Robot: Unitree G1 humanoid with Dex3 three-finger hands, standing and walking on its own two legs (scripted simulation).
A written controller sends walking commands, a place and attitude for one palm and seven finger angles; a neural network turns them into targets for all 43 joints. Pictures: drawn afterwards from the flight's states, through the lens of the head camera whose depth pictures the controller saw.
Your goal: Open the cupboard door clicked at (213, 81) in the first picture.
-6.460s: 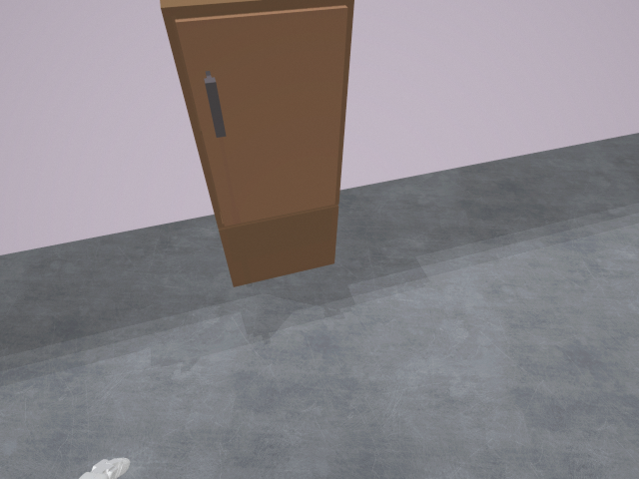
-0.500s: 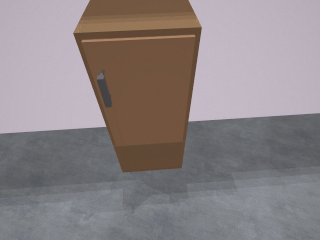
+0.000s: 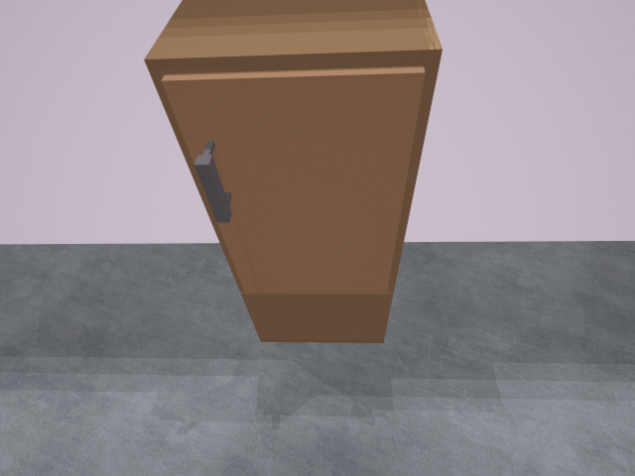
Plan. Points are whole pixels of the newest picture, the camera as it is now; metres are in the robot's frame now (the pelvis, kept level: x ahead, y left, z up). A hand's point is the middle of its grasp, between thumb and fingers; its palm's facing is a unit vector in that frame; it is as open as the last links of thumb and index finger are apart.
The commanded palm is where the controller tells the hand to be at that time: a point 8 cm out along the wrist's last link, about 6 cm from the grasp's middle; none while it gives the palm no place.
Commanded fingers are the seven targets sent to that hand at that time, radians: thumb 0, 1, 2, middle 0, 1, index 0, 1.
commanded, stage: come to a stop and stand still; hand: left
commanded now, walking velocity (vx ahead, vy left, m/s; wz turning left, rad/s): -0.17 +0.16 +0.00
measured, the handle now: (217, 182) +0.55 +0.20 +0.03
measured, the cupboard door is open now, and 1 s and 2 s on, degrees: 0 0 0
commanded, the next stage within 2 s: none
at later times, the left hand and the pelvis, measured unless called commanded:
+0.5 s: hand out of the picture +0.01 +0.19 -0.17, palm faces +0.11 -0.97 -0.21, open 7.4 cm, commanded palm none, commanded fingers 0.00 0.90 0.90 -0.20 -0.30 -0.20 -0.30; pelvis +0.05 +0.01 +0.00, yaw +1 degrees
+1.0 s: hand out of the picture +0.02 +0.17 -0.15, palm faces +0.01 -0.98 -0.21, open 7.3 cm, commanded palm none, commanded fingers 0.00 0.90 0.90 -0.20 -0.30 -0.20 -0.30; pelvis +0.00 -0.01 +0.02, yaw +0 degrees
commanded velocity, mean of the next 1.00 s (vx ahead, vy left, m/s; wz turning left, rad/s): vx -0.06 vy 0.04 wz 0.00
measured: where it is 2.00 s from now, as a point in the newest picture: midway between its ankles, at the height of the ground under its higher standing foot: outside the picture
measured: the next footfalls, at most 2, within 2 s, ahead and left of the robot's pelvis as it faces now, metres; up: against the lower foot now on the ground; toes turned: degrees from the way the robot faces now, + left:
left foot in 0.46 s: +0.11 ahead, +0.08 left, +0.00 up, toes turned -1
right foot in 0.82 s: +0.01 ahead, -0.11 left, +0.00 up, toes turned -2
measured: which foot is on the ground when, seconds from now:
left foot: up 0.00-0.44, down 0.46-1.00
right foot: down 0.00-0.48, up 0.50-0.80, down 0.82-1.00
